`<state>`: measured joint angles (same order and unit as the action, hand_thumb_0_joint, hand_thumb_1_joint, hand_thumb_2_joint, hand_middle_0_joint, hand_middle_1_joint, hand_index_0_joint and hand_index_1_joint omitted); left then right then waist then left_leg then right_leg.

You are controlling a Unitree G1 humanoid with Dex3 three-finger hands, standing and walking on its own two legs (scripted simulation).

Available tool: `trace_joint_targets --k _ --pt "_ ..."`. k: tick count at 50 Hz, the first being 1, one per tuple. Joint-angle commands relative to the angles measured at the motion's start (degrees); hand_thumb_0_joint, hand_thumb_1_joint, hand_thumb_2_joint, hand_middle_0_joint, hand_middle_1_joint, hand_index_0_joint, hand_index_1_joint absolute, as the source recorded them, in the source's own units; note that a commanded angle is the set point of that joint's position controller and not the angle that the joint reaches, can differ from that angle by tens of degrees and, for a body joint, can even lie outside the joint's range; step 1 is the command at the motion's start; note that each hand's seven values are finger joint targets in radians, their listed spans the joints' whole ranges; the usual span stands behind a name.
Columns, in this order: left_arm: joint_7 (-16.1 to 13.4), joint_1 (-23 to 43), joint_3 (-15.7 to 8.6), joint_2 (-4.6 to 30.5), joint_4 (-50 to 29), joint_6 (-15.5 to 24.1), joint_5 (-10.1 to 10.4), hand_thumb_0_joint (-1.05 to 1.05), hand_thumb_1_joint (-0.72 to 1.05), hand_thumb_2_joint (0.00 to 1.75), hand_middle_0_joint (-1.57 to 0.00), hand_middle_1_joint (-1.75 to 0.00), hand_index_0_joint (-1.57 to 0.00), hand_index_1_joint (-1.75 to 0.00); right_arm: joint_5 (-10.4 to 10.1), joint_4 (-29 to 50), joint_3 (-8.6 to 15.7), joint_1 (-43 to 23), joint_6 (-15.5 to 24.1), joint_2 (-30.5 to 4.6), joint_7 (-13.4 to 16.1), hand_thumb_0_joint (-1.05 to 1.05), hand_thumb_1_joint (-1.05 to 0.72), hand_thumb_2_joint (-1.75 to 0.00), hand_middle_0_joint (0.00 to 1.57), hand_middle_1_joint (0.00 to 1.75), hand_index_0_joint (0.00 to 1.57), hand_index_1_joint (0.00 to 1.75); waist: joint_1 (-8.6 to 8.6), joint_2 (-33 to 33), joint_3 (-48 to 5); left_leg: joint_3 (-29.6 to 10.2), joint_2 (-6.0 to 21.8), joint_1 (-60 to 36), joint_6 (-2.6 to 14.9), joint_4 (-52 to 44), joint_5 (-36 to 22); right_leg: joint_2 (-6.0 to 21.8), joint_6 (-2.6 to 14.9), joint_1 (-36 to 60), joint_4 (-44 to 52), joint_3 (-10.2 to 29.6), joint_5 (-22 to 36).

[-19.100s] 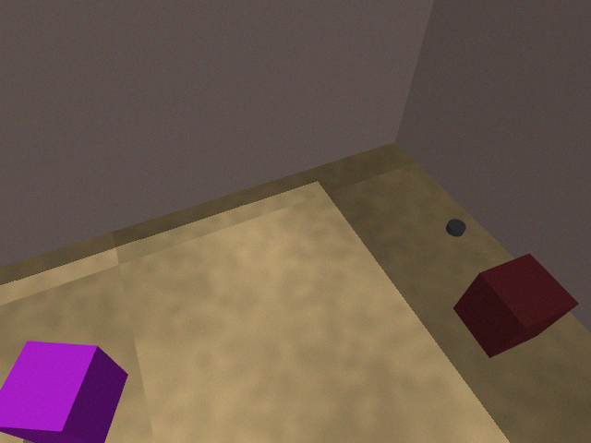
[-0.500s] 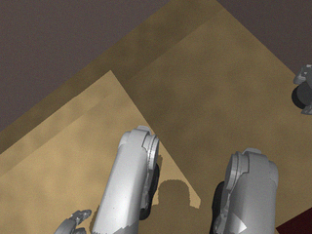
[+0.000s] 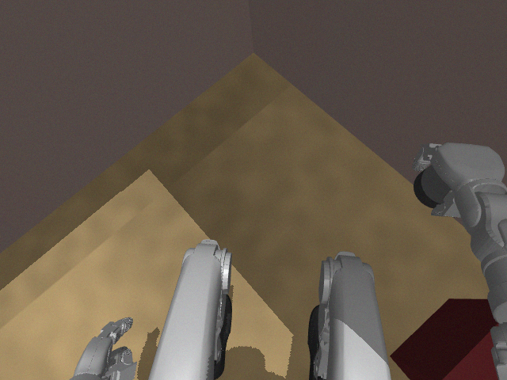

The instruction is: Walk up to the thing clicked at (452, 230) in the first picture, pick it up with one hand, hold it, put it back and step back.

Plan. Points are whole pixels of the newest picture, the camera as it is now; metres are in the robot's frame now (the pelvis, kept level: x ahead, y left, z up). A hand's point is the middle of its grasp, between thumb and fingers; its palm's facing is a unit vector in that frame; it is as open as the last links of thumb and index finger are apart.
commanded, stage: lift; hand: right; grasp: from above
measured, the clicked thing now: (439, 186) +0.44 -0.28 -0.12
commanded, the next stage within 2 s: hold in 1.00 s
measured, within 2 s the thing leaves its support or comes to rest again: neither
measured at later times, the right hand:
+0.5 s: hand out of the picture +0.36 -0.24 +0.11, palm faces -0.43 +0.08 -0.90, open 9.5 cm
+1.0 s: hand out of the picture +0.38 -0.22 +0.20, palm faces -0.44 +0.08 -0.89, open 9.4 cm
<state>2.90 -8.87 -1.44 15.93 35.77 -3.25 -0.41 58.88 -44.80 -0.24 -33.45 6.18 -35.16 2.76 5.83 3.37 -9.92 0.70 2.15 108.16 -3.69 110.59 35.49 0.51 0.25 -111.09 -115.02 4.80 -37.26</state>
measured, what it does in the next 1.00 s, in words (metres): rises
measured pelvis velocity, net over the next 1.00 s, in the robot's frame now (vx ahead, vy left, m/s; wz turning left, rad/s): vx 0.06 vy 0.01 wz -0.02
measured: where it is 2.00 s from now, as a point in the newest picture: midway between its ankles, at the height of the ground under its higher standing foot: (267, 358)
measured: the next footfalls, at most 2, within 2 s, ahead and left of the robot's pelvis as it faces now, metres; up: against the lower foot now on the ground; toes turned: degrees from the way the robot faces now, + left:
none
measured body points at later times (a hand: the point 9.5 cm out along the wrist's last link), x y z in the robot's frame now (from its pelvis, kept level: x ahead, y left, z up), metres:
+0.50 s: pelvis +0.02 +0.01 +0.18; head +0.11 +0.00 +0.62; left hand +0.14 +0.27 +0.06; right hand +0.38 -0.24 +0.16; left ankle +0.10 +0.15 -0.42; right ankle +0.08 -0.12 -0.42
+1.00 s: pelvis +0.06 +0.01 +0.27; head +0.12 +0.02 +0.72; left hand +0.16 +0.27 +0.14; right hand +0.40 -0.22 +0.25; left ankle +0.10 +0.15 -0.42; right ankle +0.08 -0.12 -0.42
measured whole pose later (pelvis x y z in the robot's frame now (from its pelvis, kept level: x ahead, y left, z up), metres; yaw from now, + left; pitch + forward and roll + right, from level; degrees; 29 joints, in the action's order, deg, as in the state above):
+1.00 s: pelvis +0.06 +0.01 +0.27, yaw -1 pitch +11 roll +0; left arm -3.3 -14.1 -2.7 14.1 42.0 0.1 2.3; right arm 56.0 -46.7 -10.7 -19.9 -1.9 -22.0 6.9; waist 2.5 2.3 -4.3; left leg -1.4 1.4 39.4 -2.0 49.7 20.9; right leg 2.5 -0.8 -38.7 -50.9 -1.3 -22.7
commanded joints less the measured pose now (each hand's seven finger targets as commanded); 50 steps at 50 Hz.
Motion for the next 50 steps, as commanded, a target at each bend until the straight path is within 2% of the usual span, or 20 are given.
trace_joint_targets --k 1,2,4,6,9,11,12,15,16,18,19,20,23,25,33,36,44,46,48,50 --pt "-1.90 -6.87 -4.56 11.15 -3.55 0.68 0.64 0.00 0.90 0.90 -0.20 -0.30 -0.20 -0.30 -1.84 14.53 5.15 -13.90 -1.94 -15.23 1.99 0.00 -0.61 -0.72 0.84 0.88 0.93 0.80 0.45 8.66 -35.39 3.84 -2.11 -23.51 4.56 -16.96 -8.59 -0.47 1.05 35.04 24.31 0.13 5.68" --pt "-2.18 -6.46 -4.46 10.67 -3.71 0.56 0.72 0.00 0.90 0.90 -0.20 -0.30 -0.20 -0.30 -1.77 14.23 4.02 -12.18 -2.51 -13.79 1.77 0.00 -0.60 -0.73 0.85 0.87 0.92 0.80 0.53 8.13 -34.67 3.80 -2.31 -25.12 4.56 -18.71 -8.63 -0.32 1.03 36.41 25.56 -0.35 5.96" --pt "-2.75 -5.91 -4.31 10.19 -3.60 0.55 0.99 0.00 0.90 0.90 -0.20 -0.30 -0.20 -0.30 -2.22 16.21 4.04 -10.52 -3.34 -13.51 1.35 0.00 -0.59 -0.72 0.84 0.88 0.92 0.80 0.00 7.61 -34.36 3.31 -2.29 -28.95 4.47 -21.77 -8.79 -0.33 1.03 38.80 28.28 -0.73 6.45" --pt "-3.21 -5.36 -4.22 9.27 -3.63 0.69 1.10 0.00 0.90 0.90 -0.20 -0.30 -0.20 -0.30 -3.24 17.43 2.14 -7.46 -4.01 -10.65 0.59 0.00 -0.59 -0.72 0.84 0.88 0.92 0.80 0.04 5.48 -33.37 2.95 -2.53 -32.55 4.40 -25.26 -9.17 -0.29 1.19 40.87 30.07 -1.50 7.35" --pt "-4.02 -4.90 -4.09 8.74 -3.30 1.10 1.45 0.00 0.90 0.90 -0.20 -0.30 -0.20 -0.30 -4.04 19.12 1.78 -4.16 -4.77 -9.79 -0.19 0.00 -0.60 -0.71 0.84 0.88 0.92 0.80 -0.33 4.93 -30.14 2.51 -2.55 -36.57 4.41 -29.09 -9.76 -0.06 0.94 44.10 33.93 -1.77 8.43" --pt "-4.55 -4.38 -3.83 8.28 -3.28 1.47 1.74 0.00 0.90 0.90 -0.20 -0.30 -0.20 -0.30 -4.11 19.70 0.48 -3.65 -4.90 -8.24 -0.19 0.00 -0.60 -0.71 0.84 0.89 0.92 0.81 -0.08 3.60 -26.97 2.33 -2.77 -38.69 4.37 -32.17 -8.46 0.23 0.93 46.04 37.14 -1.48 6.50" --pt "-4.78 -4.06 -3.67 8.15 -3.32 1.72 1.90 0.00 0.90 0.90 -0.20 -0.30 -0.20 -0.30 -4.42 20.23 1.26 -3.33 -4.86 -8.73 0.04 0.00 -0.60 -0.70 0.84 0.89 0.92 0.80 -0.37 2.65 -25.73 2.13 -2.76 -40.66 4.26 -33.94 -7.56 0.25 0.99 46.66 38.97 -1.24 5.24" --pt "-5.57 -3.17 -3.10 7.47 -3.03 2.68 2.16 0.00 0.90 0.90 -0.20 -0.30 -0.20 -0.30 -4.36 17.97 0.26 -2.13 -4.84 -7.04 0.77 0.00 -0.59 -0.68 0.84 0.86 0.91 0.78 -0.13 1.28 -20.14 1.48 -2.83 -43.90 4.08 -38.64 -4.87 0.34 0.99 49.03 43.92 -0.91 1.83" --pt "-5.81 -3.14 -3.29 7.64 -2.96 3.08 2.10 0.00 0.90 0.90 -0.20 -0.30 -0.20 -0.30 -4.26 20.19 0.04 -3.86 -4.51 -6.81 1.09 0.00 -0.59 -0.66 0.82 0.87 0.91 0.78 -0.30 2.21 -21.37 1.32 -2.84 -44.97 4.10 -39.62 -5.35 0.54 0.88 51.49 45.49 -0.58 1.82" --pt "-6.14 -3.29 -3.24 7.30 -2.21 3.61 2.14 0.00 0.90 0.90 -0.20 -0.30 -0.20 -0.30 -3.31 17.64 -0.03 -3.58 -4.45 -6.44 2.06 0.00 -0.59 -0.63 0.82 0.87 0.91 0.77 -0.83 1.90 -20.89 0.89 -2.87 -47.45 4.23 -41.99 -5.90 0.41 0.72 54.14 47.42 -0.95 3.23" --pt "-6.27 -3.18 -3.10 7.07 -2.12 3.90 2.14 0.00 0.90 0.90 -0.20 -0.30 -0.20 -0.30 -2.80 16.93 -1.18 -2.70 -4.40 -4.95 2.50 0.00 -0.58 -0.64 0.81 0.86 0.90 0.77 -0.69 2.39 -20.75 0.94 -3.04 -48.41 4.30 -42.71 -6.86 0.44 0.52 55.93 48.43 -0.79 4.65" --pt "-6.36 -3.22 -3.30 7.31 -1.82 4.14 2.23 0.00 0.90 0.90 -0.20 -0.30 -0.20 -0.30 -2.76 16.49 -0.04 -2.61 -4.51 -5.93 3.16 0.00 -0.58 -0.64 0.81 0.88 0.90 0.79 -1.49 2.07 -20.84 0.61 -2.97 -49.93 4.28 -44.26 -6.91 0.34 0.47 57.29 49.64 -0.93 4.93" --pt "-6.52 -3.97 -3.15 6.74 -0.66 4.71 2.28 0.00 0.90 0.90 -0.20 -0.30 -0.20 -0.30 -1.94 13.57 -2.38 -3.03 -5.09 -2.97 4.64 0.00 -0.56 -0.66 0.80 0.89 0.89 0.80 -1.04 1.56 -18.22 0.14 -3.13 -53.68 4.37 -48.40 -8.18 0.26 0.18 60.49 52.69 -1.49 7.07" --pt "-6.54 -4.04 -3.42 6.75 -0.35 4.97 2.30 0.00 0.90 0.90 -0.20 -0.30 -0.20 -0.30 -1.77 12.24 -1.92 -2.20 -5.69 -3.29 5.47 0.00 -0.56 -0.64 0.79 0.89 0.88 0.79 -1.96 1.32 -18.13 -0.12 -3.29 -56.93 4.34 -50.87 -9.15 0.17 0.10 62.81 54.73 -1.92 8.64" --pt "-6.73 -4.92 -3.41 5.82 0.33 5.55 2.33 0.00 0.90 0.90 -0.20 -0.30 -0.20 -0.30 -3.11 7.62 -5.47 -2.94 -7.69 0.26 6.26 0.00 -0.56 -0.64 0.81 0.88 0.90 0.79 -1.81 -1.86 -13.44 -1.38 -3.57 -66.86 3.87 -60.55 -12.63 -0.95 0.24 68.60 61.65 -4.36 13.73" --pt "-6.80 -5.30 -3.55 6.04 0.17 5.59 2.58 0.00 0.90 0.90 -0.20 -0.30 -0.20 -0.30 -2.60 6.41 -4.90 -1.96 -8.04 -0.82 6.44 0.00 -0.58 -0.63 0.83 0.86 0.92 0.77 -2.95 -2.40 -13.44 -1.50 -3.66 -70.10 3.87 -62.46 -15.44 -0.98 0.12 71.85 64.07 -4.44 16.81" --pt "-6.60 -5.14 -3.71 6.09 0.05 5.41 2.65 0.00 0.90 0.90 -0.20 -0.30 -0.20 -0.30 -2.62 7.93 -5.07 -3.54 -7.91 -0.11 7.03 0.00 -0.58 -0.59 0.81 0.87 0.91 0.76 -3.29 -2.30 -12.17 -1.50 -3.44 -76.17 3.61 -68.06 -19.94 -1.03 0.00 79.59 70.17 -4.93 20.97" --pt "-6.42 -5.24 -3.73 5.99 0.38 5.30 2.78 0.00 0.90 0.90 -0.20 -0.30 -0.20 -0.30 -2.85 7.16 -6.18 -2.95 -8.22 1.41 6.72 0.00 -0.58 -0.62 0.83 0.86 0.92 0.77 -3.19 -2.52 -11.58 -1.63 -3.35 -77.18 3.68 -69.11 -21.13 -1.06 -0.06 81.19 71.38 -5.21 22.20" --pt "-6.41 -5.48 -4.07 6.18 0.52 5.37 2.67 0.00 0.90 0.90 -0.20 -0.30 -0.20 -0.30 -3.02 7.63 -5.83 -3.30 -8.34 1.12 6.68 0.00 -0.60 -0.64 0.84 0.88 0.94 0.78 -3.26 -2.01 -13.13 -1.32 -3.56 -79.16 3.61 -69.82 -22.88 -0.88 -0.30 83.88 72.50 -5.02 24.39" --pt "-6.31 -5.34 -3.98 5.93 0.39 5.27 2.83 0.00 0.90 0.90 -0.20 -0.30 -0.20 -0.30 -3.09 8.76 -7.58 -3.63 -8.38 2.99 6.32 0.00 -0.59 -0.66 0.84 0.89 0.93 0.79 -3.23 -2.15 -12.20 -1.40 -3.53 -79.83 3.63 -70.73 -24.47 -1.00 -0.24 84.66 73.28 -5.13 25.98"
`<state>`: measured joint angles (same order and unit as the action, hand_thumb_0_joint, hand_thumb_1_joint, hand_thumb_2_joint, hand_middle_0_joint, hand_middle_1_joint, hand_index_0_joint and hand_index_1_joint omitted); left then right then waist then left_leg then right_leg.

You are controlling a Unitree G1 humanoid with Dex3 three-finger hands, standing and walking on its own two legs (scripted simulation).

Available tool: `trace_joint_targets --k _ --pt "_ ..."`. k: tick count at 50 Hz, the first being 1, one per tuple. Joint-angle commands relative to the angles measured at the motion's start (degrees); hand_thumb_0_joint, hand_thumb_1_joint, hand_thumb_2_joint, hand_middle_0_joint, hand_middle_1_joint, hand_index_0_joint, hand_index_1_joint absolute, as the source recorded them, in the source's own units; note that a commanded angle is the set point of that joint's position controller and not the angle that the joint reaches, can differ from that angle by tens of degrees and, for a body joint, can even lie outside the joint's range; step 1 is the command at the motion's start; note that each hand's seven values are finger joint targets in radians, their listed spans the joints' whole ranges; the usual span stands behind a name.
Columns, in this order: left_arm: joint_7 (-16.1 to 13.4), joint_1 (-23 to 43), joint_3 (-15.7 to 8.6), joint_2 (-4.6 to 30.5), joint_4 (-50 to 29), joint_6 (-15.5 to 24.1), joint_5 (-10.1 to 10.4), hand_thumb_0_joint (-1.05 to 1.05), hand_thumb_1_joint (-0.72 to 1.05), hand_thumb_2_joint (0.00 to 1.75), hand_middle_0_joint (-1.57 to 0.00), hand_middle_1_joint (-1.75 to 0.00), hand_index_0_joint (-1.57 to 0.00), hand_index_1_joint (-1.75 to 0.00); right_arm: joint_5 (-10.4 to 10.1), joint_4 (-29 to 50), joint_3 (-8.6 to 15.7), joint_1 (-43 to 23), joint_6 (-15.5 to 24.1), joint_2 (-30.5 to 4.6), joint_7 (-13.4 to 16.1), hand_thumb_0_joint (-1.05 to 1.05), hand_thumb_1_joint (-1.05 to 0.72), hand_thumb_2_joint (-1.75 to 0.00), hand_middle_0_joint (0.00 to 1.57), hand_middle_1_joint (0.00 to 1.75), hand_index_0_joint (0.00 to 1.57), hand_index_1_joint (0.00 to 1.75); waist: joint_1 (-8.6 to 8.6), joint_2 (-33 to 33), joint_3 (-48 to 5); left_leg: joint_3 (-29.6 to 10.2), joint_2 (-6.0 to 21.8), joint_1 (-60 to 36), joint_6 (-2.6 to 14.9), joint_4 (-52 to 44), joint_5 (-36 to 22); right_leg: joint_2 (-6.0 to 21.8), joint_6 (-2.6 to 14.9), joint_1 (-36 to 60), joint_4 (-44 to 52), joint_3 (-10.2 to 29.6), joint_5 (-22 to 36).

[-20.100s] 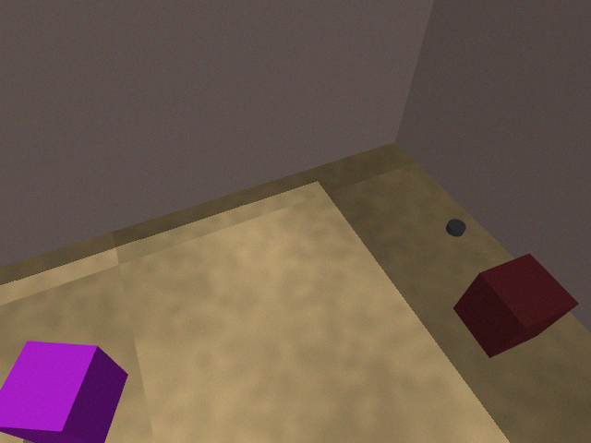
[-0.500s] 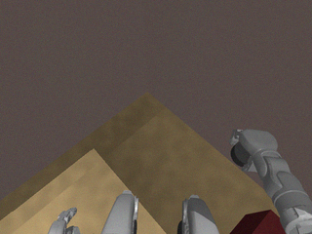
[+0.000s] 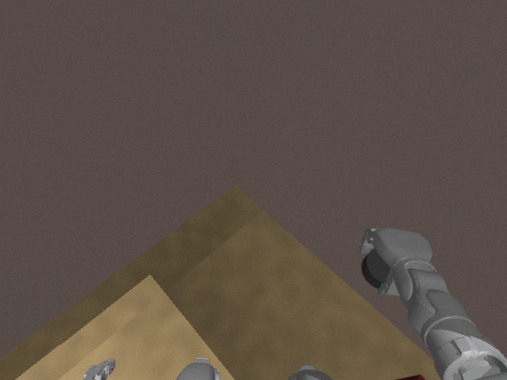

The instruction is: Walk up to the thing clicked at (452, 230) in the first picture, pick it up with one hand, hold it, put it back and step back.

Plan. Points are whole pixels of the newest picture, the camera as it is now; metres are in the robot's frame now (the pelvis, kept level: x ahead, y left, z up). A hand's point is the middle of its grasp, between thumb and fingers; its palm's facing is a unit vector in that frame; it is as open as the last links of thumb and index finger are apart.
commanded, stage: hold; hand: right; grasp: from above
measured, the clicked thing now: (383, 268) +0.34 -0.23 -0.10
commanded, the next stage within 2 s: crouch in 2.00 s
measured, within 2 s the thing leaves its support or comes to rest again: neither
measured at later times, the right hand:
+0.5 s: hand (397, 252) +0.34 -0.22 -0.02, palm faces -0.45 +0.05 -0.89, open 9.4 cm
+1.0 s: hand (401, 265) +0.30 -0.21 +0.00, palm faces -0.46 +0.05 -0.89, open 9.4 cm
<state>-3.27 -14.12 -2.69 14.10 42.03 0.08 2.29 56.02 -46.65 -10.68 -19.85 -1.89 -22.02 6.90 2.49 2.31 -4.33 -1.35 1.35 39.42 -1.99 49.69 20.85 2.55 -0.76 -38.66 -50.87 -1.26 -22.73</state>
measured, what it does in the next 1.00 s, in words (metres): stands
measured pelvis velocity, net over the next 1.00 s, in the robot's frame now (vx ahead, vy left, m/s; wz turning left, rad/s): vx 0.01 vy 0.00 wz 0.01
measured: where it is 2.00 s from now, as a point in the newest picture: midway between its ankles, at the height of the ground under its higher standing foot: outside the picture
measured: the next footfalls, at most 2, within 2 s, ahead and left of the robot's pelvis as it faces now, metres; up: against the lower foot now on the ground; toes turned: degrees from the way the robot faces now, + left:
none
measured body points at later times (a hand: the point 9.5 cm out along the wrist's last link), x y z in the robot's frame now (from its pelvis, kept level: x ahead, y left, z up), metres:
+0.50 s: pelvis +0.03 +0.00 +0.03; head +0.05 +0.01 +0.48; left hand +0.14 +0.26 -0.10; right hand +0.36 -0.22 +0.03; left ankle +0.04 +0.14 -0.69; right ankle +0.02 -0.13 -0.69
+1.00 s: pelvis +0.01 +0.00 +0.04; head +0.02 +0.03 +0.49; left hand +0.15 +0.25 -0.08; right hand +0.32 -0.21 +0.05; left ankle +0.04 +0.14 -0.69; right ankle +0.02 -0.13 -0.69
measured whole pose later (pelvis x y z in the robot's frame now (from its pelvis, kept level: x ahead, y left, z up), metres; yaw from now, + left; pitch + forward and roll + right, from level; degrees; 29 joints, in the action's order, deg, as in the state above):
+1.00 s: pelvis +0.01 +0.00 +0.04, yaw +1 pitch +2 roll -1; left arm -2.9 -11.5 -1.9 14.4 38.3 -4.1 3.4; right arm 56.5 -36.7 -13.4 -14.4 -1.4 -22.0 -1.9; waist -0.4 2.9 -1.5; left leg -2.3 1.9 21.0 -2.0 33.4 14.6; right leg 1.8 -0.7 -18.9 -32.7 -2.9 -15.7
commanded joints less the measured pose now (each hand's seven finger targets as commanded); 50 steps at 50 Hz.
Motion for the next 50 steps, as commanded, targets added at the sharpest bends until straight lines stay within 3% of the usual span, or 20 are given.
trace_joint_targets --k 1,4,7,10,13,17,18,19,21,24,25,29,30,31,36,40,42,48,49,50 --pt "-0.20 0.02 -2.86 8.10 -5.91 1.82 0.26 0.00 0.90 0.90 -0.20 -0.30 -0.20 -0.30 0.06 11.01 4.56 -16.97 -0.37 -12.69 2.27 0.00 -0.61 -0.65 0.83 0.90 0.94 0.80 -0.60 -1.02 -18.47 0.60 -2.71 -12.36 1.90 -10.47 -10.36 -3.15 0.75 13.31 9.83 0.71 12.04" --pt "-0.09 0.32 -2.65 7.87 -5.82 1.62 0.25 0.00 0.90 0.90 -0.20 -0.30 -0.20 -0.30 -0.36 9.21 3.40 -15.97 -0.40 -10.88 1.64 0.00 -0.60 -0.67 0.84 0.90 0.94 0.80 0.10 -2.36 -16.29 0.80 -2.74 -13.67 1.73 -11.80 -11.58 -3.19 0.83 13.91 11.02 0.52 13.26" --pt "-0.05 0.49 -2.93 7.95 -6.01 1.34 0.24 0.00 0.90 0.90 -0.20 -0.30 -0.20 -0.30 0.17 10.63 4.19 -16.33 -0.15 -12.27 1.12 0.00 -0.62 -0.61 0.84 0.87 0.94 0.76 -0.89 -0.93 -16.52 1.10 -2.98 -14.74 2.01 -12.63 -12.32 -3.02 0.56 16.04 12.52 0.46 14.94" --pt "0.02 0.86 -2.83 7.88 -6.27 0.93 0.59 0.00 0.90 0.90 -0.20 -0.30 -0.20 -0.30 0.99 9.83 2.67 -14.74 -0.02 -11.02 -0.50 0.00 -0.64 -0.61 0.86 0.84 0.96 0.74 -0.55 -1.41 -15.43 1.15 -3.03 -15.84 2.07 -13.16 -14.82 -3.07 0.55 17.39 13.55 0.13 17.73" --pt "0.09 0.62 -3.20 8.10 -6.45 0.53 0.47 0.00 0.90 0.90 -0.20 -0.30 -0.20 -0.30 0.79 13.10 3.56 -16.29 0.52 -12.05 -1.51 0.00 -0.63 -0.62 0.84 0.87 0.94 0.76 -1.00 -0.46 -17.46 1.29 -3.30 -17.33 2.20 -13.45 -17.67 -2.79 0.45 20.18 14.07 0.00 21.47" --pt "0.33 1.09 -3.07 8.12 -7.26 0.16 0.51 0.00 0.90 0.90 -0.20 -0.30 -0.20 -0.30 0.78 12.19 2.42 -14.42 0.41 -10.26 -2.04 0.00 -0.63 -0.66 0.86 0.86 0.95 0.76 -0.54 -1.74 -15.34 1.34 -3.18 -18.51 2.13 -14.36 -18.80 -3.04 0.58 20.44 15.02 -0.23 22.14" --pt "0.29 1.36 -3.15 8.15 -7.42 -0.02 0.55 0.00 0.90 0.90 -0.20 -0.30 -0.20 -0.30 0.72 13.97 3.79 -15.07 0.62 -12.16 -2.13 0.00 -0.63 -0.65 0.84 0.86 0.94 0.76 -1.63 -1.16 -16.33 1.48 -3.23 -19.67 2.11 -14.52 -19.50 -2.95 0.55 20.96 15.27 -0.24 23.06" --pt "0.32 1.61 -3.14 8.19 -7.73 -0.28 0.58 0.00 0.90 0.90 -0.20 -0.30 -0.20 -0.30 1.21 13.27 4.11 -14.51 0.50 -12.55 -2.16 0.00 -0.61 -0.65 0.85 0.85 0.94 0.76 -1.64 -1.68 -16.23 1.19 -3.04 -20.30 1.97 -14.81 -20.36 -3.26 0.73 21.14 15.35 -0.65 23.36" --pt "0.50 1.94 -2.90 7.89 -8.24 -0.53 0.66 0.00 0.90 0.90 -0.20 -0.30 -0.20 -0.30 1.22 15.15 2.28 -14.98 0.43 -10.57 -2.57 0.00 -0.60 -0.69 0.84 0.86 0.93 0.77 -1.18 -1.52 -15.45 1.21 -2.97 -20.14 1.96 -15.08 -20.59 -3.28 0.74 21.47 15.81 -0.65 23.53" --pt "0.65 1.66 -3.26 8.32 -8.30 -1.06 0.59 0.00 0.90 0.90 -0.20 -0.30 -0.20 -0.30 1.27 14.70 4.11 -13.95 0.14 -12.12 -2.72 0.00 -0.59 -0.68 0.83 0.86 0.92 0.77 -1.70 -1.70 -16.19 1.40 -3.06 -21.34 1.98 -15.36 -21.79 -3.14 0.80 22.44 16.25 -0.78 25.19" --pt "0.73 2.30 -3.05 8.12 -8.79 -1.23 0.69 0.00 0.90 0.90 -0.20 -0.30 -0.20 -0.30 1.35 16.32 3.27 -14.82 0.11 -11.75 -3.06 0.00 -0.60 -0.68 0.83 0.87 0.92 0.77 -2.23 -1.08 -15.78 1.49 -2.98 -21.89 2.03 -15.66 -21.57 -3.14 0.72 22.74 16.81 -0.81 24.92" --pt "0.81 3.04 -2.92 8.14 -9.39 -1.70 0.73 0.00 0.90 0.90 -0.20 -0.30 -0.20 -0.30 1.15 17.27 2.79 -14.80 -0.09 -11.21 -3.89 0.00 -0.62 -0.69 0.86 0.85 0.94 0.76 -1.66 -1.41 -14.70 1.45 -2.91 -21.84 1.96 -16.87 -20.34 -3.15 1.00 23.38 17.89 -1.00 23.36" --pt "0.72 3.55 -2.88 8.14 -9.55 -1.85 0.84 0.00 0.90 0.90 -0.20 -0.30 -0.20 -0.30 1.34 18.07 3.63 -15.13 -0.09 -12.59 -4.04 0.00 -0.62 -0.69 0.86 0.85 0.95 0.77 -2.48 -0.41 -15.06 1.38 -2.92 -22.35 2.03 -17.18 -19.99 -3.20 0.89 24.10 18.36 -1.07 23.32" --pt "0.78 3.12 -2.93 8.27 -9.51 -1.95 0.76 0.00 0.90 0.90 -0.20 -0.30 -0.20 -0.30 0.99 16.25 3.31 -13.40 -0.29 -11.54 -4.38 0.00 -0.61 -0.67 0.85 0.86 0.94 0.77 -1.83 -1.19 -13.99 1.59 -3.10 -22.07 2.04 -17.35 -19.25 -2.90 0.87 23.63 18.58 -0.85 23.04" --pt "0.57 5.23 -2.18 7.82 -10.82 -1.98 0.99 0.00 0.90 0.90 -0.20 -0.30 -0.20 -0.30 0.87 18.89 1.96 -13.86 -0.07 -10.59 -5.37 0.00 -0.60 -0.66 0.85 0.84 0.93 0.75 -2.38 -2.01 -11.56 1.33 -2.89 -21.95 1.97 -19.47 -15.32 -3.08 1.08 23.63 20.37 -0.78 18.70" --pt "0.50 5.76 -2.26 8.09 -11.13 -2.08 1.00 0.00 0.90 0.90 -0.20 -0.30 -0.20 -0.30 0.09 19.03 3.27 -13.12 -0.15 -11.83 -5.98 0.00 -0.60 -0.66 0.85 0.85 0.94 0.76 -2.81 -2.04 -12.03 1.46 -2.90 -23.17 1.96 -20.15 -14.99 -2.93 1.14 24.52 21.41 -0.94 18.64" --pt "0.41 6.16 -1.92 7.70 -11.42 -2.03 1.06 0.00 0.91 0.90 -0.20 -0.30 -0.20 -0.30 0.50 19.98 2.20 -13.95 -0.03 -10.90 -6.22 0.00 -0.60 -0.68 0.86 0.85 0.94 0.77 -2.43 -2.58 -11.44 1.18 -2.71 -22.75 1.84 -20.67 -14.48 -3.09 1.38 24.83 21.66 -1.11 17.70" --pt "0.08 7.31 -1.55 7.67 -11.40 -1.78 1.07 0.00 0.90 0.90 -0.20 -0.30 -0.20 -0.30 0.47 20.03 3.51 -12.75 0.32 -11.98 -6.06 0.00 -0.60 -0.65 0.84 0.85 0.94 0.76 -2.89 -2.40 -10.43 1.10 -2.60 -23.21 1.89 -22.08 -11.31 -3.25 1.30 25.35 23.12 -1.28 14.86" --pt "0.12 7.65 -1.43 7.40 -11.42 -1.69 1.04 0.00 0.90 0.90 -0.20 -0.30 -0.20 -0.30 0.41 21.05 2.58 -13.53 0.43 -11.02 -6.18 0.00 -0.60 -0.66 0.85 0.85 0.94 0.76 -2.59 -2.41 -10.59 0.95 -2.53 -23.15 1.82 -22.18 -11.44 -3.26 1.39 25.70 23.13 -1.26 14.91" --pt "-0.01 7.85 -1.55 7.56 -11.47 -1.61 1.11 0.00 0.90 0.90 -0.20 -0.30 -0.20 -0.30 0.49 22.53 3.35 -15.08 0.50 -12.05 -6.01 0.00 -0.59 -0.67 0.85 0.85 0.93 0.77 -2.93 -1.50 -11.70 0.83 -2.49 -23.22 1.88 -22.25 -11.79 -3.32 1.30 26.40 23.20 -1.41 15.31"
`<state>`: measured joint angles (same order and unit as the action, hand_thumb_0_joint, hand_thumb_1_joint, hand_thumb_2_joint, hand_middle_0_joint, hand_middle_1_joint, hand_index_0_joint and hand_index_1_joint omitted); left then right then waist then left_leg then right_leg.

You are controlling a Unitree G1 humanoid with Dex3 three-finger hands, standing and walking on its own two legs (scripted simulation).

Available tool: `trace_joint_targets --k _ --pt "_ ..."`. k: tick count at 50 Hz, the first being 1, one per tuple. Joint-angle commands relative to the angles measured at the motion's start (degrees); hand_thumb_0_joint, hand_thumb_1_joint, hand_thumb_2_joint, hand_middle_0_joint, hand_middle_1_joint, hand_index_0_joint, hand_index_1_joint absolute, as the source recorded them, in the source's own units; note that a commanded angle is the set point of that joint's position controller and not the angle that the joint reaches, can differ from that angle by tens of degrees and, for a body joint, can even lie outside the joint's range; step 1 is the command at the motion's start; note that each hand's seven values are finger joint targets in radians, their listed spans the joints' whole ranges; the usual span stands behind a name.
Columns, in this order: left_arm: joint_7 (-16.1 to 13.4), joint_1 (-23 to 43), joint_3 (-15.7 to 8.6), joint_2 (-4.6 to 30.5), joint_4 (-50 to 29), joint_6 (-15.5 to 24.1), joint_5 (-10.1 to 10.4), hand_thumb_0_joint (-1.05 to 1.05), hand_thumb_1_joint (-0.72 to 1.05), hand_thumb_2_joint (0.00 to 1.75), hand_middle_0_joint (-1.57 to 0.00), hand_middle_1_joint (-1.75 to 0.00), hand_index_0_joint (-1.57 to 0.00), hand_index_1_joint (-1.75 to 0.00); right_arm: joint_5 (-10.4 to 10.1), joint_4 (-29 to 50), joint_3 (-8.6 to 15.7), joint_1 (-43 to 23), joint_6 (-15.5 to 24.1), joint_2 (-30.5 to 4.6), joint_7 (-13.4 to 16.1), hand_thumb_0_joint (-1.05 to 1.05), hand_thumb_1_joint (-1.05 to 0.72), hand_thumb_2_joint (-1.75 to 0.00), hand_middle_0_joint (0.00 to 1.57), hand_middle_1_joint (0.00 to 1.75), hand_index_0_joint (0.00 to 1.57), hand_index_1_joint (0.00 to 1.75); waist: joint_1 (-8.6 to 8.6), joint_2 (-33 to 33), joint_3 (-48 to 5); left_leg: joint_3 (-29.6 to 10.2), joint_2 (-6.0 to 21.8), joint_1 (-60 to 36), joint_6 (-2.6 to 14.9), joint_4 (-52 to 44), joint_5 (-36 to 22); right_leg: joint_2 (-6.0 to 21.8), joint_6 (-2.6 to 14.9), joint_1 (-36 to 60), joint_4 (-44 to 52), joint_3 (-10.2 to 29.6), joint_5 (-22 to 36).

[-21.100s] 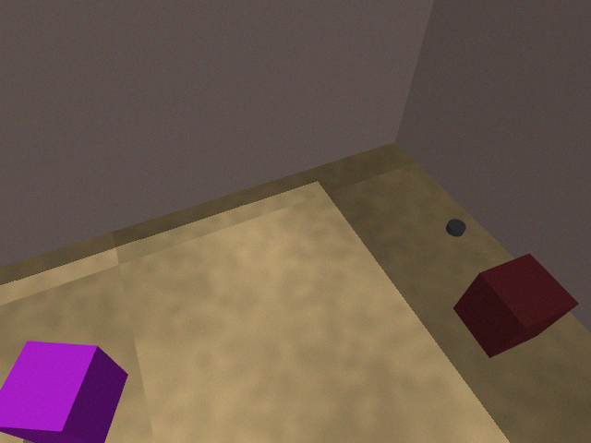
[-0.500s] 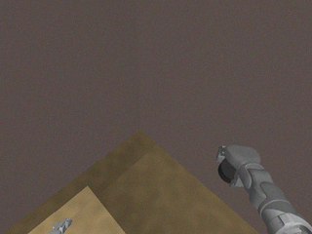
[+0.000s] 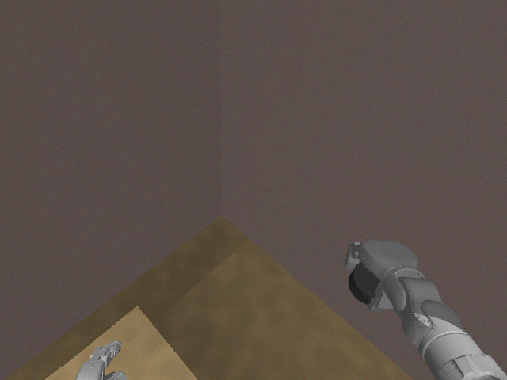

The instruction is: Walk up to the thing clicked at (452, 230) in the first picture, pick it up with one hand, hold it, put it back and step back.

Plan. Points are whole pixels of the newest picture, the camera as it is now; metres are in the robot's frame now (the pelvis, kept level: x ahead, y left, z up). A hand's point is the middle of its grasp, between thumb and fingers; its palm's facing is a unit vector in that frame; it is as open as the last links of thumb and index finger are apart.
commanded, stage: hold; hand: right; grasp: from above
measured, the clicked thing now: (370, 282) +0.31 -0.22 -0.07
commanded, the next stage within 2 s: crouch in 1.00 s
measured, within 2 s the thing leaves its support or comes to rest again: neither
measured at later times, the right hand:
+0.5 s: hand (379, 285) +0.28 -0.21 -0.02, palm faces -0.45 +0.06 -0.89, open 9.4 cm
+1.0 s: hand (377, 276) +0.30 -0.21 -0.03, palm faces -0.46 +0.06 -0.89, open 9.4 cm
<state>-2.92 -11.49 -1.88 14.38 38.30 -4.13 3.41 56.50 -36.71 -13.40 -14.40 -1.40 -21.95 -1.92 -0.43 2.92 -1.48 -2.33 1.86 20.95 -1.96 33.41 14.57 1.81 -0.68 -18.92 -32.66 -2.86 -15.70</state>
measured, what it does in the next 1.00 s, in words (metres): stands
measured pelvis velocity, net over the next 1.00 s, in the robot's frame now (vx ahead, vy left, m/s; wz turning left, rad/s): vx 0.01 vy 0.00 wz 0.00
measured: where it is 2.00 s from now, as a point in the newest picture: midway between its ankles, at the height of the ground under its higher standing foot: outside the picture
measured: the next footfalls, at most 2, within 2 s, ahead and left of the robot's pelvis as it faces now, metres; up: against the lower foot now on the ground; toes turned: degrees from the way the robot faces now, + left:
none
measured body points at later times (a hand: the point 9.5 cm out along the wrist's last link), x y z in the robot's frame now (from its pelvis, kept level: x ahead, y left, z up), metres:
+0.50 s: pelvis -0.01 +0.00 +0.00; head +0.00 +0.03 +0.45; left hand +0.15 +0.25 -0.11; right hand +0.30 -0.21 +0.03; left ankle +0.03 +0.14 -0.73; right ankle +0.01 -0.13 -0.73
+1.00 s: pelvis +0.01 +0.00 +0.01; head +0.02 +0.03 +0.46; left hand +0.17 +0.25 -0.11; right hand +0.32 -0.22 +0.02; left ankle +0.03 +0.14 -0.73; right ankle +0.01 -0.13 -0.73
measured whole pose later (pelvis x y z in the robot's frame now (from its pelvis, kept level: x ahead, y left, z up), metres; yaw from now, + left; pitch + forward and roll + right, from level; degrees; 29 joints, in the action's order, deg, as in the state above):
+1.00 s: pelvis +0.01 +0.00 +0.01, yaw +0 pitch +1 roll -1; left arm -3.7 -9.7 -1.6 14.1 38.7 -4.5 4.0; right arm 56.1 -33.0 -13.4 -12.9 -1.2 -22.3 -3.7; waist -1.2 3.0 -0.3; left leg -2.4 1.8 16.2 -1.9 28.6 13.4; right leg 1.8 -0.7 -14.0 -27.5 -3.1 -14.4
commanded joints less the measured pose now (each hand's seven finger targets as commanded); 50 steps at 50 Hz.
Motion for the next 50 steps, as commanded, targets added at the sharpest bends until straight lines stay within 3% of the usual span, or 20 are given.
trace_joint_targets --k 1,5,11,13,14,16,18,20,24,25,29,32,34,36,37,39,42,43,48,50 --pt "-0.44 5.24 -2.30 7.48 -7.53 2.55 0.01 0.00 0.90 0.90 -0.20 -0.30 -0.20 -0.30 -0.06 10.00 6.86 -18.25 -0.22 -12.58 3.00 0.00 -0.59 -0.67 0.85 0.85 0.94 0.76 0.12 -3.00 -13.38 2.05 -3.15 -4.95 1.78 -6.17 -4.89 -2.46 1.19 6.20 5.23 0.31 7.81" --pt "-0.50 6.11 -2.09 7.03 -7.60 2.78 0.06 0.00 0.91 0.90 -0.20 -0.30 -0.20 -0.30 -0.24 11.87 5.71 -19.12 -0.13 -11.57 2.66 0.00 -0.60 -0.66 0.86 0.85 0.94 0.76 0.22 -2.28 -12.75 1.86 -2.98 -4.71 1.80 -6.94 -3.48 -2.48 1.23 6.51 5.99 0.20 6.13" --pt "-0.70 7.18 -1.80 6.98 -8.03 2.97 0.30 0.00 0.90 0.90 -0.20 -0.30 -0.20 -0.30 -0.62 13.03 5.94 -19.23 -0.52 -12.20 1.74 0.00 -0.59 -0.67 0.86 0.83 0.94 0.75 -0.40 -3.35 -12.25 1.67 -2.75 -5.34 1.55 -8.49 -2.47 -2.66 1.46 7.19 6.74 -0.21 5.58" --pt "-0.65 7.52 -1.60 6.74 -8.20 3.06 0.34 0.00 0.91 0.90 -0.20 -0.30 -0.20 -0.30 -0.82 13.30 4.79 -18.21 -0.59 -10.87 1.17 0.00 -0.59 -0.69 0.87 0.83 0.95 0.75 -0.05 -3.70 -11.59 1.70 -2.70 -5.49 1.60 -8.67 -2.31 -2.60 1.54 7.37 7.28 -0.19 5.27" --pt "-0.74 7.48 -1.65 6.93 -8.04 2.98 0.34 0.00 0.91 0.90 -0.20 -0.30 -0.20 -0.30 -0.77 12.81 5.93 -17.91 -0.73 -11.97 1.08 0.00 -0.59 -0.68 0.86 0.83 0.94 0.76 -0.49 -3.79 -12.06 1.69 -2.69 -5.92 1.54 -8.83 -2.60 -2.65 1.60 7.49 7.33 -0.14 5.54" --pt "-0.77 7.67 -1.49 6.74 -8.27 3.06 0.39 0.00 0.91 0.90 -0.20 -0.30 -0.20 -0.30 -0.65 13.37 5.16 -17.89 -0.72 -11.37 0.69 0.00 -0.58 -0.66 0.85 0.84 0.94 0.76 -0.41 -3.63 -11.83 1.83 -2.80 -6.14 1.69 -8.82 -2.42 -2.56 1.50 7.66 7.70 -0.14 5.56" --pt "-0.91 7.89 -1.37 6.77 -8.30 3.03 0.51 0.00 0.91 0.90 -0.20 -0.30 -0.20 -0.30 -0.91 14.11 6.51 -18.15 -0.74 -12.68 0.55 0.00 -0.60 -0.67 0.87 0.83 0.95 0.75 -1.04 -2.64 -11.95 1.81 -2.93 -6.37 1.80 -8.87 -2.58 -2.55 1.32 7.83 8.00 -0.18 5.89" --pt "-0.90 8.38 -1.19 6.63 -8.60 3.12 0.52 0.00 0.91 0.90 -0.20 -0.30 -0.20 -0.30 -0.89 14.07 5.53 -17.92 -0.64 -11.55 0.34 0.00 -0.61 -0.67 0.88 0.83 0.96 0.75 -0.68 -3.20 -10.16 1.84 -2.93 -5.69 1.84 -9.43 -0.68 -2.56 1.33 7.17 8.38 -0.10 4.15" --pt "-0.95 8.12 -1.14 6.64 -8.63 3.11 0.44 0.00 0.91 0.90 -0.20 -0.30 -0.20 -0.30 -0.86 11.72 6.51 -15.55 -0.17 -12.14 0.02 0.00 -0.56 -0.66 0.86 0.81 0.93 0.74 -0.81 -3.72 -9.03 1.86 -2.96 -5.54 1.91 -9.53 -0.10 -2.27 1.32 6.53 8.99 0.41 3.09" --pt "-0.96 8.50 -1.09 6.48 -8.86 3.11 0.46 0.00 0.91 0.90 -0.20 -0.30 -0.20 -0.30 -0.94 12.89 5.53 -15.99 0.04 -11.35 -0.06 0.00 -0.57 -0.67 0.86 0.83 0.93 0.75 -0.80 -3.51 -9.13 1.79 -2.90 -5.65 1.93 -9.68 -0.32 -2.49 1.35 6.89 9.03 0.20 3.56" --pt "-1.15 7.86 -1.36 6.54 -8.12 3.22 0.23 0.00 0.91 0.90 -0.20 -0.30 -0.20 -0.30 -0.61 16.31 7.69 -19.43 0.80 -13.66 0.78 0.00 -0.58 -0.68 0.86 0.84 0.93 0.77 -0.98 -1.07 -13.41 1.83 -3.13 -6.84 2.02 -8.82 -3.29 -2.48 1.04 9.31 8.24 0.15 6.78" --pt "-1.20 7.65 -1.50 6.55 -7.79 3.32 0.23 0.00 0.91 0.90 -0.20 -0.30 -0.20 -0.30 0.04 16.19 6.23 -19.82 0.78 -12.19 1.71 0.00 -0.58 -0.67 0.88 0.82 0.95 0.75 -0.09 -1.72 -15.00 1.72 -3.00 -7.63 1.92 -8.45 -6.98 -2.62 1.21 10.98 7.69 -0.10 10.06" --pt "-1.28 7.16 -1.61 6.68 -7.22 3.09 0.23 0.00 0.91 0.90 -0.20 -0.30 -0.20 -0.30 -0.17 14.08 7.85 -18.28 0.35 -13.38 2.46 0.00 -0.58 -0.68 0.87 0.82 0.94 0.75 -0.58 -2.32 -14.46 2.13 -3.17 -8.00 1.82 -8.58 -8.02 -2.47 1.14 10.72 7.55 0.02 11.46" --pt "-1.12 7.28 -1.63 6.34 -7.18 3.04 0.28 0.00 0.91 0.90 -0.20 -0.30 -0.20 -0.30 -0.54 14.32 5.30 -17.92 -0.09 -10.54 2.45 0.00 -0.59 -0.68 0.88 0.82 0.95 0.75 -0.29 -3.15 -13.38 2.17 -3.08 -7.60 1.69 -8.91 -8.20 -2.53 1.22 10.40 7.65 -0.10 11.25" --pt "-1.10 7.23 -1.85 6.72 -6.98 2.97 0.36 0.00 0.91 0.90 -0.20 -0.30 -0.20 -0.30 -0.64 12.76 6.66 -16.43 -0.39 -11.76 2.55 0.00 -0.62 -0.67 0.89 0.82 0.97 0.74 -0.75 -3.84 -13.01 2.29 -3.01 -8.06 1.68 -9.23 -7.85 -2.51 1.30 10.16 7.82 -0.20 10.98" --pt "-0.99 7.38 -1.86 6.50 -7.17 2.77 0.39 0.00 0.91 0.90 -0.20 -0.30 -0.20 -0.30 -0.79 12.17 6.70 -14.50 -0.63 -11.72 1.94 0.00 -0.61 -0.66 0.88 0.82 0.96 0.74 -0.95 -3.99 -12.06 2.27 -2.92 -8.05 1.63 -9.36 -8.00 -2.61 1.32 9.35 7.77 -0.26 11.06" --pt "-0.94 7.70 -1.95 6.29 -7.22 2.60 0.44 0.00 0.91 0.90 -0.20 -0.30 -0.20 -0.30 -0.61 14.47 4.29 -15.58 -0.45 -10.52 0.46 0.00 -0.61 -0.66 0.88 0.80 0.96 0.73 -0.70 -3.40 -13.03 2.35 -2.95 -8.28 1.78 -8.85 -9.66 -2.48 1.23 10.35 7.68 -0.12 12.81" --pt "-0.96 7.59 -2.02 6.63 -7.35 2.42 0.47 0.00 0.91 0.90 -0.20 -0.30 -0.20 -0.30 -0.47 13.60 5.94 -14.44 -0.49 -11.85 0.43 0.00 -0.60 -0.65 0.89 0.80 0.96 0.73 -1.02 -3.48 -12.29 2.29 -2.89 -8.55 1.82 -8.96 -10.14 -2.56 1.23 10.28 7.73 -0.09 13.37" --pt "-0.93 6.71 -2.01 6.66 -7.44 2.03 0.53 0.00 0.91 0.90 -0.20 -0.30 -0.20 -0.30 -0.42 12.83 5.63 -15.66 -0.05 -11.17 0.74 0.00 -0.60 -0.64 0.88 0.79 0.96 0.71 -0.14 -4.18 -12.45 2.44 -3.19 -8.59 1.90 -8.61 -11.64 -2.36 1.32 10.57 7.71 -0.09 14.67" --pt "-0.86 6.46 -2.21 6.70 -7.41 1.82 0.50 0.00 0.91 0.90 -0.20 -0.30 -0.20 -0.30 0.12 13.00 7.05 -16.55 0.14 -12.44 1.38 0.00 -0.58 -0.64 0.88 0.77 0.95 0.70 -0.47 -2.07 -12.67 2.59 -3.09 -8.85 2.07 -8.46 -12.02 -2.38 1.11 10.74 7.61 -0.11 15.27"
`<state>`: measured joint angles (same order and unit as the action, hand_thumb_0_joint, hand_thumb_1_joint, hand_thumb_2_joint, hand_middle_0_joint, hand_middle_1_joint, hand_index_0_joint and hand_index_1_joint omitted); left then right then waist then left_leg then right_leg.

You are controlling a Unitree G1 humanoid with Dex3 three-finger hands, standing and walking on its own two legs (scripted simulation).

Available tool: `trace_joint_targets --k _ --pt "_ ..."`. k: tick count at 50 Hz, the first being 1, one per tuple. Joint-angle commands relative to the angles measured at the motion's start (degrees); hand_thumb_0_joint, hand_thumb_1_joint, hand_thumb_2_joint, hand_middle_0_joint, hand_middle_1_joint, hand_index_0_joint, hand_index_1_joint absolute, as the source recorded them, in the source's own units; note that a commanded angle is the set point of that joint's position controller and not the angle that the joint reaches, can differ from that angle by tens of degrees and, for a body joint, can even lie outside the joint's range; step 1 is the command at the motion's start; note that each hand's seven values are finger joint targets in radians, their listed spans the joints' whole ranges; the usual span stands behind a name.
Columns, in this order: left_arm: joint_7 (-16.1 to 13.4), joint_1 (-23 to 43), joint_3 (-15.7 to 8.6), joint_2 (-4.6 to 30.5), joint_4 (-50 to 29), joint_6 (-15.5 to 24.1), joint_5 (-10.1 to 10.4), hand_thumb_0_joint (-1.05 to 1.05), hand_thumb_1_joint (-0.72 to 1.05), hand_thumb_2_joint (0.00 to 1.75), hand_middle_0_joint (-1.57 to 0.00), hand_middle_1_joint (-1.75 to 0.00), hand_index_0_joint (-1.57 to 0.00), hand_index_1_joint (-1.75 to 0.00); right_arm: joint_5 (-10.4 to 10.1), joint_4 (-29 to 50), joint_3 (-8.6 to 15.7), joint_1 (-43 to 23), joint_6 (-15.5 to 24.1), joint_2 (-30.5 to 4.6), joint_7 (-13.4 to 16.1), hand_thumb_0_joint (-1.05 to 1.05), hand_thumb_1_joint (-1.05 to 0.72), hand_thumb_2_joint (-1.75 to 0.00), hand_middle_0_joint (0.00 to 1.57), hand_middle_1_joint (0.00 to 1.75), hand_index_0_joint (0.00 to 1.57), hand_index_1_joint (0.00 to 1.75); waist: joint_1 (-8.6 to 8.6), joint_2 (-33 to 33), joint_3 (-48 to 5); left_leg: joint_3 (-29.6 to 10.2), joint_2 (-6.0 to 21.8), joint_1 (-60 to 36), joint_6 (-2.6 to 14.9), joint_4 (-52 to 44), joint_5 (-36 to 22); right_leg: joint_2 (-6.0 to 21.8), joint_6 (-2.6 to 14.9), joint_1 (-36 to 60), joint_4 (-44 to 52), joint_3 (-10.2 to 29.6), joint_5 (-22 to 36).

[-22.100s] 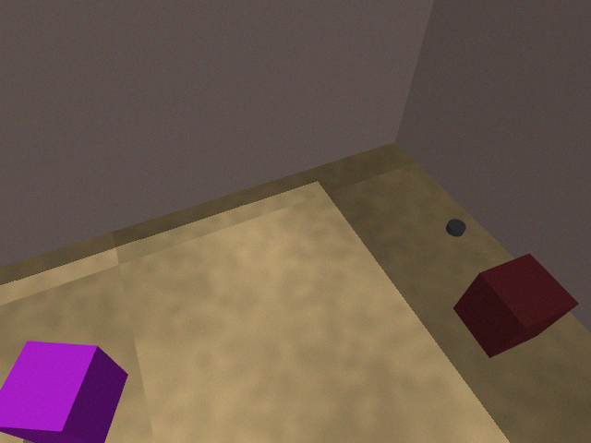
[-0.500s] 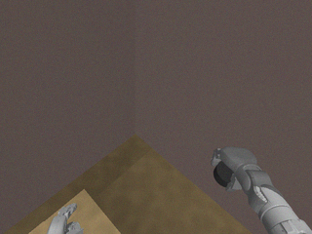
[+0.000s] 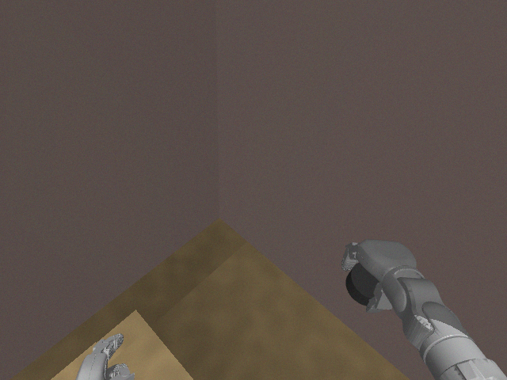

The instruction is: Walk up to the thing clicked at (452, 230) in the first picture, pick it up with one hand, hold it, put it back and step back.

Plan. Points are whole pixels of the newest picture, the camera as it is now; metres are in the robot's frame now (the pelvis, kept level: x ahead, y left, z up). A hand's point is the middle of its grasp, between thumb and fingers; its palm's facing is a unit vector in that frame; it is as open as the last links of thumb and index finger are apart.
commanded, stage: crouch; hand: right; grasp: from above
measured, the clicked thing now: (368, 283) +0.30 -0.22 -0.07
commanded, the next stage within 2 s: none
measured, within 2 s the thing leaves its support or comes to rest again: neither
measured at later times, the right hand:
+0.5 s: hand (366, 300) +0.29 -0.23 -0.11, palm faces -0.47 +0.02 -0.88, open 9.4 cm
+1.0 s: hand (332, 312) +0.35 -0.24 -0.36, palm faces -0.44 -0.03 -0.90, open 9.4 cm
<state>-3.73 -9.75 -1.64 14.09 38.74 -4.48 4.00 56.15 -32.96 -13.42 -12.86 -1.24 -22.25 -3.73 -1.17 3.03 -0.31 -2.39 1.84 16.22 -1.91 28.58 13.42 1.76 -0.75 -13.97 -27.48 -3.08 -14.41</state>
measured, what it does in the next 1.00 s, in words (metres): lowers itself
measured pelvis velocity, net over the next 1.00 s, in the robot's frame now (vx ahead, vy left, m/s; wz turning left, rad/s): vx -0.07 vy -0.01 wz -0.02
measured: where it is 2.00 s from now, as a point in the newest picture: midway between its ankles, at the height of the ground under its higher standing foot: outside the picture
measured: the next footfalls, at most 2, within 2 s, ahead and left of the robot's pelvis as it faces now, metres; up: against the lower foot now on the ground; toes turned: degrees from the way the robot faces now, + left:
none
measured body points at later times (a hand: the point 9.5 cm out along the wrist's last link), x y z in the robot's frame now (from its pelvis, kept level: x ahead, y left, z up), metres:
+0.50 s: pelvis -0.01 +0.00 -0.02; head +0.05 +0.00 +0.43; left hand +0.13 +0.26 -0.14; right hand +0.31 -0.22 -0.06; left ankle +0.02 +0.14 -0.74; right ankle +0.00 -0.13 -0.74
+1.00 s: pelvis -0.07 -0.01 -0.23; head +0.11 -0.02 +0.18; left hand -0.03 +0.26 -0.36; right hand +0.37 -0.23 -0.30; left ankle +0.02 +0.14 -0.74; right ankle +0.00 -0.13 -0.74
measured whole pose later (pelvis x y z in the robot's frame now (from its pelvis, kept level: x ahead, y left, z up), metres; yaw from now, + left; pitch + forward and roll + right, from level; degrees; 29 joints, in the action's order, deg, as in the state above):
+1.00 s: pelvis -0.07 -0.01 -0.23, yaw -1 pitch +33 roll +3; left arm -1.0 -13.4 -3.6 13.1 42.9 -0.1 -2.6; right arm 66.4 -70.9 -3.8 -43.2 2.2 -25.4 19.6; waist 8.8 3.5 -10.6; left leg -1.5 1.5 94.9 -3.1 94.7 32.6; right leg 1.6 0.4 -95.7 -97.7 1.4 -34.8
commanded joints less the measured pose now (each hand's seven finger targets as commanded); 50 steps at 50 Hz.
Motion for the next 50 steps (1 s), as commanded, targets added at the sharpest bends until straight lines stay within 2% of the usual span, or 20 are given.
trace_joint_targets --k 1,5,6,7,9,10,13,14,17,21,27,31,34,36,40,42,43,45,46,50 --pt "-0.01 4.77 -2.55 7.04 -7.87 2.16 -0.22 0.00 0.90 0.90 -0.20 -0.30 -0.20 -0.30 0.63 9.87 7.31 -18.65 0.14 -12.41 3.46 0.00 -0.57 -0.64 0.87 0.77 0.94 0.70 -0.11 -2.66 -14.50 2.69 -3.06 -4.58 2.00 -3.53 -11.18 -2.37 1.15 5.84 2.39 0.22 14.32" --pt "0.24 4.04 -2.81 7.10 -7.53 1.78 -0.33 0.00 0.90 0.91 -0.20 -0.30 -0.20 -0.30 1.11 10.12 7.01 -20.29 0.25 -12.20 4.34 0.00 -0.62 -0.67 0.86 0.84 0.96 0.73 0.12 -1.71 -15.94 2.63 -2.98 -5.08 1.99 -3.28 -13.33 -2.40 1.11 6.88 2.02 0.10 16.35" --pt "0.28 3.79 -3.06 7.26 -7.66 1.73 -0.27 0.00 0.88 0.89 -0.20 -0.30 -0.20 -0.30 0.95 10.24 7.79 -19.44 0.33 -12.57 4.49 0.00 -0.54 -0.65 0.78 0.79 0.88 0.69 0.05 -1.22 -16.54 2.55 -2.90 -5.68 2.02 -3.34 -13.52 -2.46 1.13 7.05 1.96 -0.10 16.45" --pt "0.32 3.89 -3.05 7.02 -7.48 1.61 -0.29 0.00 0.90 0.90 -0.20 -0.30 -0.20 -0.30 0.97 9.68 7.66 -18.77 0.27 -12.17 4.65 0.00 -0.51 -0.63 0.83 0.78 0.90 0.71 -0.17 -2.00 -16.57 2.74 -2.96 -5.46 1.90 -3.13 -14.41 -2.46 1.19 6.82 1.77 0.03 17.33" --pt "0.56 3.70 -3.13 7.06 -7.75 1.45 -0.22 0.00 0.90 0.90 -0.20 -0.30 -0.20 -0.30 0.99 8.12 4.90 -15.77 0.12 -8.88 4.60 0.00 -0.54 -0.66 0.87 0.77 0.93 0.71 0.55 -3.72 -14.78 2.90 -3.08 -4.97 1.97 -3.07 -14.19 -2.33 1.18 6.20 1.79 0.06 17.13" --pt "0.52 3.61 -3.23 7.26 -7.76 1.32 -0.21 0.00 0.90 0.90 -0.20 -0.30 -0.20 -0.30 0.98 6.57 6.11 -14.18 0.16 -9.86 4.92 0.00 -0.55 -0.65 0.86 0.77 0.93 0.71 0.28 -3.57 -13.75 3.02 -3.06 -4.60 1.95 -3.31 -13.46 -2.39 1.10 5.44 1.83 0.06 16.54" --pt "0.71 3.47 -3.27 7.29 -7.99 0.91 -0.26 0.00 0.90 0.90 -0.20 -0.30 -0.20 -0.30 1.47 4.96 4.33 -13.81 0.91 -8.18 5.65 0.00 -0.54 -0.64 0.87 0.76 0.93 0.70 1.27 -5.71 -11.57 3.00 -2.89 -2.48 1.89 -3.51 -10.90 -2.45 1.22 3.86 1.61 0.21 13.70" --pt "0.72 3.17 -3.35 7.18 -7.73 0.80 -0.33 0.00 0.90 0.90 -0.20 -0.30 -0.20 -0.30 1.66 4.12 5.09 -13.14 1.24 -8.41 6.27 0.00 -0.54 -0.62 0.87 0.75 0.93 0.69 0.91 -5.29 -11.57 3.02 -2.78 -2.10 1.91 -3.17 -11.14 -2.59 1.22 3.39 1.31 0.19 13.85" --pt "0.86 2.76 -3.24 7.20 -6.93 0.56 -0.93 0.00 0.90 0.90 -0.20 -0.30 -0.20 -0.30 2.87 0.16 5.87 -16.25 2.43 -8.84 9.46 0.00 -0.54 -0.63 0.87 0.74 0.93 0.68 2.21 -6.14 -10.60 2.99 -2.50 1.31 1.72 -1.40 -9.93 -2.69 1.28 0.24 -1.19 0.40 12.06" --pt "1.47 0.36 -4.00 7.83 -4.69 0.51 -2.06 0.00 0.90 0.90 -0.20 -0.30 -0.20 -0.30 5.45 -5.81 6.24 -23.79 3.58 -9.18 15.18 0.00 -0.53 -0.63 0.87 0.73 0.92 0.68 4.02 -5.00 -13.91 3.05 -2.59 7.45 1.81 4.39 -9.04 -2.54 0.90 -4.80 -7.66 0.65 10.77" --pt "2.76 -3.96 -5.48 8.28 -2.27 1.87 -4.02 0.00 0.91 0.90 -0.20 -0.30 -0.20 -0.30 10.41 -14.71 6.39 -33.05 4.69 -8.30 22.82 0.00 -0.55 -0.62 0.88 0.75 0.94 0.69 5.71 -0.77 -25.29 2.58 -2.42 23.53 2.49 20.87 -6.68 -2.22 0.31 -19.83 -25.56 1.01 7.82" --pt "3.03 -5.17 -5.68 9.24 -2.29 2.74 -4.60 0.00 0.91 0.90 -0.20 -0.30 -0.20 -0.30 11.07 -24.22 7.17 -34.56 3.81 -8.56 25.79 0.00 -0.58 -0.62 0.89 0.78 0.96 0.70 6.51 -0.48 -26.53 3.45 -2.94 35.23 2.93 29.10 -0.16 -1.83 0.42 -32.13 -33.27 2.00 1.37" --pt "2.68 -6.34 -5.80 9.49 -1.47 3.76 -5.13 0.00 0.90 0.90 -0.20 -0.30 -0.20 -0.30 10.85 -28.69 7.82 -38.85 3.07 -9.98 26.83 0.00 -0.58 -0.58 0.86 0.78 0.95 0.69 7.01 -0.46 -30.60 3.91 -2.83 41.17 3.00 34.99 3.79 -1.85 0.62 -39.86 -38.89 2.74 -3.21" --pt "2.47 -6.90 -5.82 9.88 -1.56 4.45 -5.54 0.00 0.90 0.90 -0.20 -0.30 -0.20 -0.30 10.52 -28.01 9.24 -42.41 3.00 -12.69 27.14 0.00 -0.55 -0.62 0.85 0.77 0.93 0.69 7.44 0.56 -34.71 4.12 -2.61 44.53 3.13 39.34 5.92 -1.86 0.76 -45.10 -42.80 3.43 -6.10" --pt "1.87 -7.93 -6.17 10.28 -1.71 5.23 -5.83 0.00 0.90 0.90 -0.20 -0.30 -0.20 -0.30 9.87 -25.72 10.37 -45.88 2.68 -13.77 27.22 0.00 -0.54 -0.69 0.85 0.80 0.92 0.73 8.06 3.04 -43.12 4.26 -2.19 49.61 3.42 46.27 8.28 -1.80 0.69 -49.36 -48.59 3.98 -9.09" --pt "1.72 -8.17 -6.16 10.38 -1.14 5.54 -6.06 0.00 0.90 0.90 -0.20 -0.30 -0.20 -0.30 9.73 -27.96 10.70 -45.69 2.36 -13.65 26.90 0.00 -0.54 -0.65 0.84 0.80 0.92 0.72 8.73 2.76 -42.44 4.70 -2.21 53.56 3.62 49.25 9.69 -1.66 0.64 -52.84 -50.50 4.66 -10.60" --pt "1.72 -8.20 -6.23 10.74 -1.00 5.71 -6.19 0.00 0.90 0.90 -0.20 -0.30 -0.20 -0.30 9.94 -25.54 11.85 -48.72 2.48 -16.24 26.89 0.00 -0.52 -0.68 0.84 0.80 0.91 0.73 8.46 4.25 -43.98 4.79 -2.07 55.82 3.71 50.81 9.92 -1.52 0.54 -52.61 -51.44 5.36 -11.01" --pt "1.81 -8.33 -5.94 10.41 -0.64 5.85 -6.42 0.00 0.90 0.90 -0.20 -0.30 -0.20 -0.30 9.69 -29.76 11.10 -47.80 2.26 -14.13 26.10 0.00 -0.55 -0.70 0.86 0.80 0.93 0.74 9.85 3.82 -41.93 5.36 -2.03 61.19 3.91 53.64 12.31 -1.36 0.55 -56.07 -53.86 5.97 -13.25" --pt "1.92 -8.68 -6.17 10.79 -0.86 5.98 -6.39 0.00 0.90 0.90 -0.20 -0.30 -0.20 -0.30 9.84 -28.41 11.78 -49.19 2.72 -15.84 25.87 0.00 -0.55 -0.72 0.87 0.80 0.94 0.74 9.92 4.01 -43.69 5.45 -2.07 61.69 3.93 54.35 13.72 -1.56 0.76 -56.84 -54.79 5.97 -15.01" --pt "2.66 -8.91 -5.52 10.89 -0.26 6.79 -7.08 0.00 0.90 0.90 -0.20 -0.30 -0.20 -0.30 9.89 -32.16 12.42 -50.04 3.87 -16.29 25.22 0.00 -0.59 -0.72 0.88 0.82 0.95 0.75 11.63 2.43 -41.47 5.98 -1.71 68.88 3.71 58.96 17.54 -1.92 1.31 -64.26 -59.85 7.02 -19.35"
